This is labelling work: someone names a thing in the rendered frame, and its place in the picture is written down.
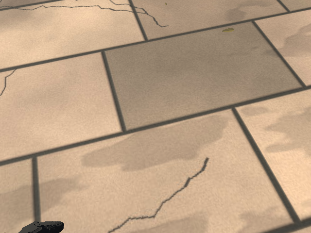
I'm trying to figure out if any left robot hand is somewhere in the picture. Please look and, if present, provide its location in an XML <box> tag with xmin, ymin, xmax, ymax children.
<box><xmin>18</xmin><ymin>220</ymin><xmax>64</xmax><ymax>233</ymax></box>

